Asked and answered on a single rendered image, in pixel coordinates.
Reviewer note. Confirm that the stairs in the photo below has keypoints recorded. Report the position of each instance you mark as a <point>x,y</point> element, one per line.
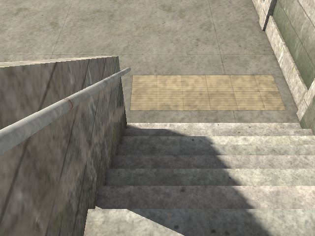
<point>208,179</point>

